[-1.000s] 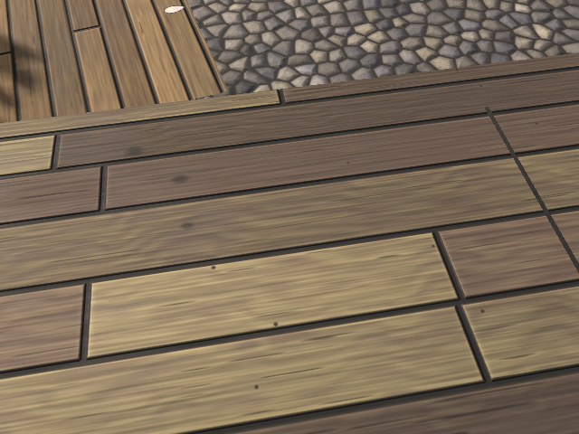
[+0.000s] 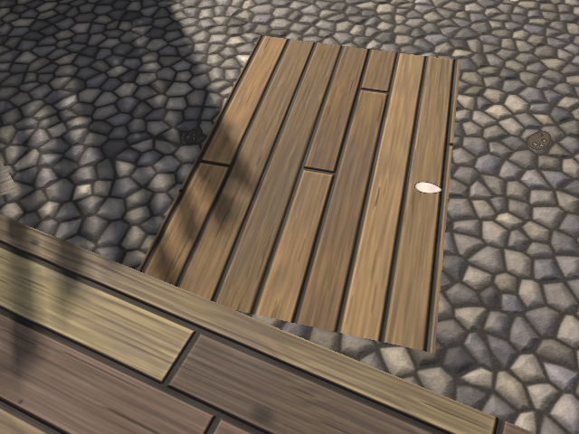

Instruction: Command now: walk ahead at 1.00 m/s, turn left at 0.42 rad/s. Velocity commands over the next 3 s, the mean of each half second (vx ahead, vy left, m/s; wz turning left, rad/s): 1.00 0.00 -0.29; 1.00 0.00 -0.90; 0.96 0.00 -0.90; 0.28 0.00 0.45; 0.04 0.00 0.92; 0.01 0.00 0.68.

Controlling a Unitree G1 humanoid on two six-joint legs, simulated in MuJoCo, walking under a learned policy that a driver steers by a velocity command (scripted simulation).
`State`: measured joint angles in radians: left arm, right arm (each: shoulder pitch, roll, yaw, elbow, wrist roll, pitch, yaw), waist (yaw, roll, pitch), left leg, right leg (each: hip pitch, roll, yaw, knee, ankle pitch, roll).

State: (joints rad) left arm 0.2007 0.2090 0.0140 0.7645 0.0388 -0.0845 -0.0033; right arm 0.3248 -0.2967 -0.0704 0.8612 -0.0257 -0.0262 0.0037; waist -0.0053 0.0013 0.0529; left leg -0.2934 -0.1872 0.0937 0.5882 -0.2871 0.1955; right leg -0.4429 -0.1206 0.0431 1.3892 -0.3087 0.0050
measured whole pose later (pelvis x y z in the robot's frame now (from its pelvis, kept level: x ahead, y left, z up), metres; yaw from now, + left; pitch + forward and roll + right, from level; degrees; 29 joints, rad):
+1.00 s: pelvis +0.97 -0.12 -0.11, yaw -40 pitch +2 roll +2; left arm 0.20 0.35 0.07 0.78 0.03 0.01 -0.03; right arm 0.38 -0.27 -0.04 0.89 -0.04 -0.11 0.00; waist 0.01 -0.09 0.01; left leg -0.20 -0.01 0.11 0.57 -0.37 0.01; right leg -0.64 -0.02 -0.01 1.49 -0.29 -0.09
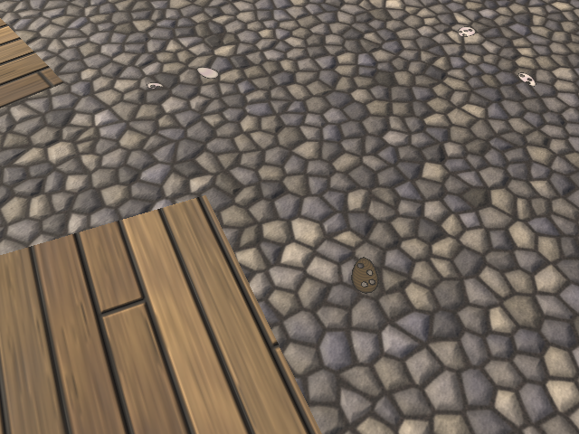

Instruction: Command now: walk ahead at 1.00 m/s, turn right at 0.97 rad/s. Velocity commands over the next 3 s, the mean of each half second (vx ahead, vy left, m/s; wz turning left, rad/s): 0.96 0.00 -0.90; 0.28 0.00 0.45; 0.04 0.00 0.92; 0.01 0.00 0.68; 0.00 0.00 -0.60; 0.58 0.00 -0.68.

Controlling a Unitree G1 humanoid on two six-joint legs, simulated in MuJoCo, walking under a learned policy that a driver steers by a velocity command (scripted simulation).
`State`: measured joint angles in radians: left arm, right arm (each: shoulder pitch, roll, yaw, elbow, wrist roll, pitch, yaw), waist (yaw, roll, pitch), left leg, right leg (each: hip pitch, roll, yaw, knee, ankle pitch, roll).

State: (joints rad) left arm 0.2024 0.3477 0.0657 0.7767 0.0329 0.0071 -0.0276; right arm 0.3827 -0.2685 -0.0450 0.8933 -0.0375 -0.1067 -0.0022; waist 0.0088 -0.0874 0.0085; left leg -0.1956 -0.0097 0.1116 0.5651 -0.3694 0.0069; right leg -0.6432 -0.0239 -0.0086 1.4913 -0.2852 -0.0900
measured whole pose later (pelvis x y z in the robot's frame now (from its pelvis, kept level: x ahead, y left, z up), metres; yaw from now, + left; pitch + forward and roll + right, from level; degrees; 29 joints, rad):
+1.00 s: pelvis +0.66 -0.03 +0.01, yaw -9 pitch +1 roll -1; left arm 0.07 0.28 0.00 0.68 0.04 0.04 0.03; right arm 0.33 -0.29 -0.08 0.75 0.00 0.04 0.01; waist -0.07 -0.03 0.08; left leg -0.34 -0.19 -0.20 0.41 -0.05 0.09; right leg -0.59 0.01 0.14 0.97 -0.30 0.05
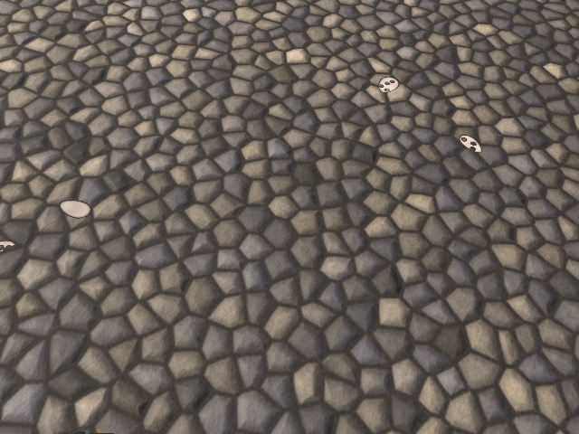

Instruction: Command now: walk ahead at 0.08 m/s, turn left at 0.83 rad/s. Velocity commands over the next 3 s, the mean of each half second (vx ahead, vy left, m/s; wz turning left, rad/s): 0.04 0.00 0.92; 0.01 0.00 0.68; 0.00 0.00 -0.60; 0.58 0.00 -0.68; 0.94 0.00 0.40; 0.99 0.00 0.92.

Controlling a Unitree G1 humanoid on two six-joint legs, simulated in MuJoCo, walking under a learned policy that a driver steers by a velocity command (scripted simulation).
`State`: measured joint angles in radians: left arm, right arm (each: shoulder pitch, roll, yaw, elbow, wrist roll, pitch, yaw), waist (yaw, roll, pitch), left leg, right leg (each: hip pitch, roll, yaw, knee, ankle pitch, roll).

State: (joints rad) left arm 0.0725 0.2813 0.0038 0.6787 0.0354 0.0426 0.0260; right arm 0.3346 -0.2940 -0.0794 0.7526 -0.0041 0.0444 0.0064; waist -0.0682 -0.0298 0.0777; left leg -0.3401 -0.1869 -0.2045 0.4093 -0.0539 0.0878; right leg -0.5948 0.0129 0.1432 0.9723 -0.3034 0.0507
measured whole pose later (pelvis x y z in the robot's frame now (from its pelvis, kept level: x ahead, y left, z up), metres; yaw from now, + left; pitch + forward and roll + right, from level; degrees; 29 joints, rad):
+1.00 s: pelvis +0.02 -0.03 +0.01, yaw +47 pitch -1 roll -1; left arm 0.28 0.31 0.05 0.74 0.01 0.08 -0.01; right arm 0.15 -0.26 -0.02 0.69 -0.02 0.04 0.00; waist 0.03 -0.04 0.07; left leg -0.16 -0.07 -0.02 0.40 -0.22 0.08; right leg -0.43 -0.04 -0.02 0.91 -0.35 0.04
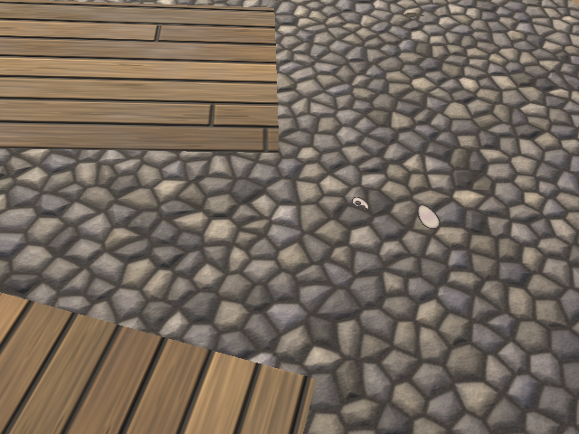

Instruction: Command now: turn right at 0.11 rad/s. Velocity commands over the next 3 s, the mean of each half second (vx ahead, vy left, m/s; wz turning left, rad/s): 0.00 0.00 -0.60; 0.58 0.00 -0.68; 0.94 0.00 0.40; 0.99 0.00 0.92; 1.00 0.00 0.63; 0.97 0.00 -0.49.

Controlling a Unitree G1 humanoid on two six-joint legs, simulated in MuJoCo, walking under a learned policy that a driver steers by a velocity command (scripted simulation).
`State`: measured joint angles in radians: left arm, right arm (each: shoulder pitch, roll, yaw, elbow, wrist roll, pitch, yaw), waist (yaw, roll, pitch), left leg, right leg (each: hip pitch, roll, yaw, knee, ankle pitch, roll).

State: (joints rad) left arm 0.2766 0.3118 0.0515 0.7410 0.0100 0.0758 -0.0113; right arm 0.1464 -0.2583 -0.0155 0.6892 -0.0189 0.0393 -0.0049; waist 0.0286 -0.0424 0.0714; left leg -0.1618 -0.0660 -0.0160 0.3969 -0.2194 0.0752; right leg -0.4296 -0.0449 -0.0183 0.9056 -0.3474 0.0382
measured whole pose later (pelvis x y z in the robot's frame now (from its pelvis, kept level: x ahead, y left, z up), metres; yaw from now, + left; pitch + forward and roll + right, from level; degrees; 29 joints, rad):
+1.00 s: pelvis +0.14 -0.10 +0.00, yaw -43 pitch +4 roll +0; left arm 0.11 0.33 0.04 0.64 0.05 -0.01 -0.08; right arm 0.49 -0.30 -0.04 0.83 -0.03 -0.09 0.01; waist -0.10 -0.05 -0.05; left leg 0.01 0.00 0.00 0.25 -0.32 0.02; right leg -0.70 0.04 0.13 0.99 -0.15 -0.02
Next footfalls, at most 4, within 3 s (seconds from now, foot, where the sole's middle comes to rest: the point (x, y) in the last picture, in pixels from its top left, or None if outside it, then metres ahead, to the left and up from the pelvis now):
0.24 right None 0.00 -0.10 -0.78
0.72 left None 0.16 0.04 -0.78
1.16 right None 0.24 -0.40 -0.78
1.62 left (500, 358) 0.68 -0.52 -0.78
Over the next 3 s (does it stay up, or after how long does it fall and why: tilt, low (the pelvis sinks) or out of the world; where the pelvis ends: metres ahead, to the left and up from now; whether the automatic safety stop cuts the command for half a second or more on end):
stays up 1.71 -0.50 -0.04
